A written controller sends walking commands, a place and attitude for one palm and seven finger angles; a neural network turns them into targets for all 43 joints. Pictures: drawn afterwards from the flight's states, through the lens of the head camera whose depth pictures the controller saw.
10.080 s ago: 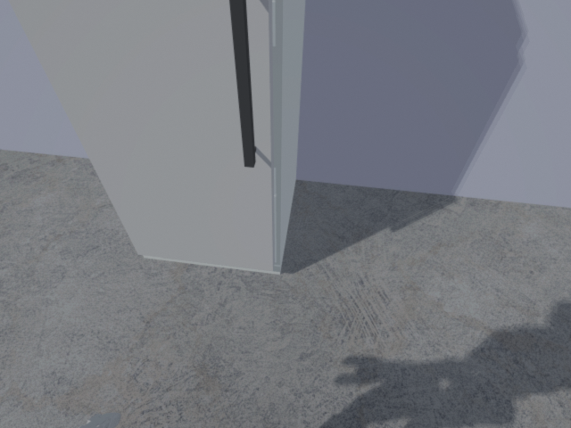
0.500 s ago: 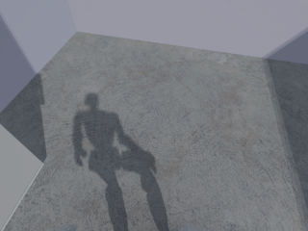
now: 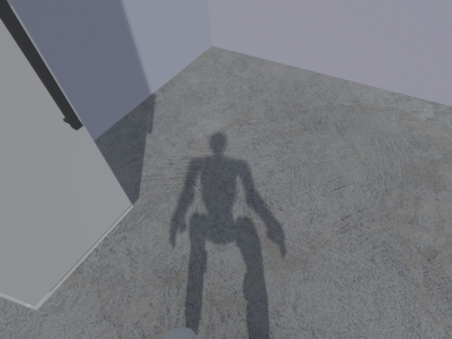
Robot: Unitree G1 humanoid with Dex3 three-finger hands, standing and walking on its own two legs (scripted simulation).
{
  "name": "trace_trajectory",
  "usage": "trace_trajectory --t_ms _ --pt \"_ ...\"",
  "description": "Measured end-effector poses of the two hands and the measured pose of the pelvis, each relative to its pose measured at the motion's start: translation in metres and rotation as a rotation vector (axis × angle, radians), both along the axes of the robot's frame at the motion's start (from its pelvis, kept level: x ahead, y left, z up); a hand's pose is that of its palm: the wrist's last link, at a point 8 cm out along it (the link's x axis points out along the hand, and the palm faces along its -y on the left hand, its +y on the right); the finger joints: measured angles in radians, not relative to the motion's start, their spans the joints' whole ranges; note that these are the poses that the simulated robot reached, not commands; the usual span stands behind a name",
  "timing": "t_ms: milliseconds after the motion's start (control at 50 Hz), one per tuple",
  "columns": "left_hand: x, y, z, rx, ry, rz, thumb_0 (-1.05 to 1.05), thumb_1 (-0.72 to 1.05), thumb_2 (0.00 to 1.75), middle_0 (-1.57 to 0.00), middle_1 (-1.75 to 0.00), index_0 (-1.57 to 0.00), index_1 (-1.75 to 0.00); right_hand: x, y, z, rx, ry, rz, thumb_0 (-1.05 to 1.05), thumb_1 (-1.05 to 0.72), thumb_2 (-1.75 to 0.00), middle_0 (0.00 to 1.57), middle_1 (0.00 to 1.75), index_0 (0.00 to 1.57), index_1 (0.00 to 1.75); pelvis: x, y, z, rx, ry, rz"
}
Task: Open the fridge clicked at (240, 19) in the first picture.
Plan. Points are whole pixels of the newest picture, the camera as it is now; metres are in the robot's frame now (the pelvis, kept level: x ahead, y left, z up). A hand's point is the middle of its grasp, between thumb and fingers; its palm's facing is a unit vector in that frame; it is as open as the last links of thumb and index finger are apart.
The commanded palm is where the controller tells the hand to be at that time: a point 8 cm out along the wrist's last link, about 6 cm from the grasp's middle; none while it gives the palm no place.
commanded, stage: turn to face it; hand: right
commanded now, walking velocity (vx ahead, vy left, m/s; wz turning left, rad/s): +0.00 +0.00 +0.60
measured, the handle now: (35, 67) +0.73 +0.56 +0.10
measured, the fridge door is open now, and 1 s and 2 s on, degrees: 0 0 0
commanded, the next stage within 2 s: take the last steps up to it in 1.66 s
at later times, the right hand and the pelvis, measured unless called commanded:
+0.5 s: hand out of the picture +0.13 -0.11 -0.16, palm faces -0.27 +0.93 -0.25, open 7.4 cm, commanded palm none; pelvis -0.01 +0.05 +0.00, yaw +18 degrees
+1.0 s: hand (311, 335) +0.17 -0.15 -0.18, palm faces -0.52 +0.83 -0.21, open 7.4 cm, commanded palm none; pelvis +0.00 +0.00 +0.00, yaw +37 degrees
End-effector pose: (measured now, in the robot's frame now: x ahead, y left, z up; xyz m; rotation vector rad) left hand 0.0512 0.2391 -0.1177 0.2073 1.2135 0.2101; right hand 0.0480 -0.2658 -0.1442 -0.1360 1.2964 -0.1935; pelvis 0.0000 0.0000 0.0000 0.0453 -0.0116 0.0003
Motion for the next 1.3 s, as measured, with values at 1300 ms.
trace_trajectory --t_ms 1300 --pt "-0.280 -0.026 -0.043 -0.113 0.132 0.894 0.01 0.91 0.89 -0.20 -0.30 -0.20 -0.30 0.168 0.209 0.024 -0.003 -0.202 0.922 0.01 -0.91 -0.89 0.20 0.30 0.20 0.30 -0.040 0.031 -0.013 -0.050 -0.020 0.816"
